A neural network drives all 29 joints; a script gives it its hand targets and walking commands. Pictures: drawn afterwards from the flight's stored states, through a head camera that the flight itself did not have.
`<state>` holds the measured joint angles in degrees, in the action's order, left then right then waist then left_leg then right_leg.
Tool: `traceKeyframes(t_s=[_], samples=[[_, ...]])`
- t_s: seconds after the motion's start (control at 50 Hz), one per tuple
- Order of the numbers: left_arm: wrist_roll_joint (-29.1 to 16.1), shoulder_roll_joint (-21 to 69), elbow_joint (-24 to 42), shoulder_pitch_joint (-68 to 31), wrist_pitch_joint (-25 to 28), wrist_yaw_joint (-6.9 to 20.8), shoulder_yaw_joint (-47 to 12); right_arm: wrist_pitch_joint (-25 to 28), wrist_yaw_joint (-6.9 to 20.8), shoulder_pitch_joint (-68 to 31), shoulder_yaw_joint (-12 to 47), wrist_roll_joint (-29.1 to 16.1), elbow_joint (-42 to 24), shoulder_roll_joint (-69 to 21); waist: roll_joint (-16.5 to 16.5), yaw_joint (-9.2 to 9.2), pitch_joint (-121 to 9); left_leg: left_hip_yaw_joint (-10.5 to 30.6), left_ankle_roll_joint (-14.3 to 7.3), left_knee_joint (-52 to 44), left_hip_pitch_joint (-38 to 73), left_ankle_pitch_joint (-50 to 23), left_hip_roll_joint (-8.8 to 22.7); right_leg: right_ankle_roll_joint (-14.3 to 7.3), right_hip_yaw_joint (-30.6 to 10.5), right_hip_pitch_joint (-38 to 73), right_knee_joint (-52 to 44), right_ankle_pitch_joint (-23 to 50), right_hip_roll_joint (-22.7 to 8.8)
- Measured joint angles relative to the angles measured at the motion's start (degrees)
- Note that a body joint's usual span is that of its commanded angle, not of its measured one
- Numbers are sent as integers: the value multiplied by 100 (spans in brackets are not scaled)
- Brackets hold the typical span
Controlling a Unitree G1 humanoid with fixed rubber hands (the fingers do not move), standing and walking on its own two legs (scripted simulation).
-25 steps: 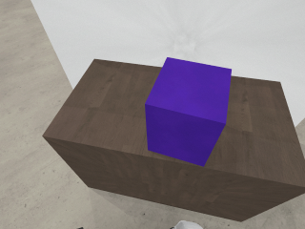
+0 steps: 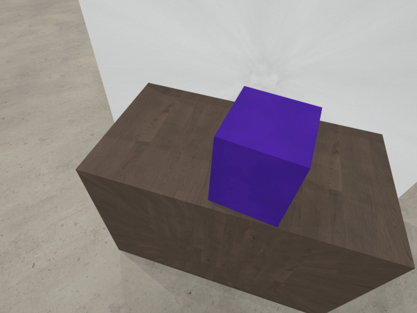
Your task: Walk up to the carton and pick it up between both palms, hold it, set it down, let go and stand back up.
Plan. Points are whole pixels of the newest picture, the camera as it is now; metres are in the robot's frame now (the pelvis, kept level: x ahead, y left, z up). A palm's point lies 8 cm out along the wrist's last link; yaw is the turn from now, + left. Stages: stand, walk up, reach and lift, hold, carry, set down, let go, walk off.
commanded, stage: walk up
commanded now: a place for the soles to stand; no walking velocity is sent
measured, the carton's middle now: (260, 157) +0.49 -0.12 -0.02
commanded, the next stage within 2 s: none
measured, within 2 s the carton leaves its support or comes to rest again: neither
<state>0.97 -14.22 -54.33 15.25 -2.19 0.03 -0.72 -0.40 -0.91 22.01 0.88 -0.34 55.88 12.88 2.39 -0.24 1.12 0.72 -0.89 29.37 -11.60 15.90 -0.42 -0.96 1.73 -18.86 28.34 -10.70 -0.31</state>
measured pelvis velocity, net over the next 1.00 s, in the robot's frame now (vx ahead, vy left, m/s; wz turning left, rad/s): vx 0.04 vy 0.01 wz -0.05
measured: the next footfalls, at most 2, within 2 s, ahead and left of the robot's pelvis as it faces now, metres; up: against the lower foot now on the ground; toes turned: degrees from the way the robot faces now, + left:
right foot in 1.80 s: +0.06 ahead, -0.09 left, +0.00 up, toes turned -20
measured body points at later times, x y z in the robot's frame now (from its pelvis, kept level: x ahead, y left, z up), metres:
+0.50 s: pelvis +0.02 +0.01 +0.00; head +0.03 +0.01 +0.45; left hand +0.03 +0.25 -0.15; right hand +0.02 -0.24 -0.15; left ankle -0.01 +0.12 -0.74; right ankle +0.08 -0.11 -0.74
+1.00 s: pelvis +0.04 +0.01 +0.00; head +0.05 +0.01 +0.45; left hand +0.07 +0.26 -0.15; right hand +0.04 -0.24 -0.15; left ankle -0.01 +0.12 -0.74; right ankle +0.08 -0.11 -0.74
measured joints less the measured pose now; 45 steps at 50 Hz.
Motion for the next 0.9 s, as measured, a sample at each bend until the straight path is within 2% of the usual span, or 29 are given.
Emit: traceKeyframes(t_s=[0.04, 0.12, 0.28, 0.52, 0.9], samples=[[21, -14, -115, 137, 95, -12, -23, 0, 32, -97, 24, 23, 75, -24, 29, -70, 47, -78, 53, 32, 40, 52, 0, 24, -57, 41, -79, 360, -10], [-18, 55, -312, 402, 121, -31, -100, 8, 72, -201, 69, -2, 81, -28, -73, -50, -61, -89, 35, -21, 94, 246, -15, 31, -75, 65, -76, 202, -19], [-63, 177, -484, 524, 207, -58, -202, 101, 72, -396, 154, 59, 164, 23, -294, -62, -76, -105, 19, -153, 83, 84, 3, 41, -98, 69, -241, 326, 7], [-47, 183, -499, 271, 295, -90, -241, 113, 11, -364, 198, 5, 460, 87, -172, -66, -35, -213, -7, -308, 311, 164, -32, 101, -214, 171, -201, 178, -11], [-37, 108, -648, -103, 291, -163, -300, 78, -21, -598, 236, 18, 386, 21, -159, -22, 53, -298, -39, -416, 564, 248, -76, 135, -307, 280, -58, -11, -36]])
